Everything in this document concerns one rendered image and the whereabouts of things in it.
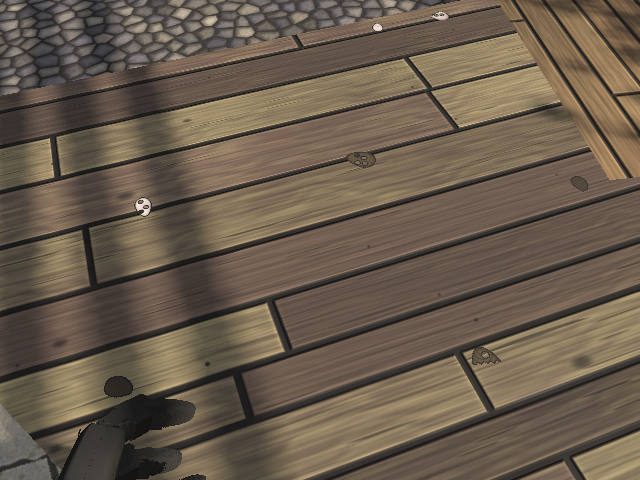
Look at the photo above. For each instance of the left robot hand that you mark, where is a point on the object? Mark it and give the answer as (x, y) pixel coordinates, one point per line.
(100, 453)

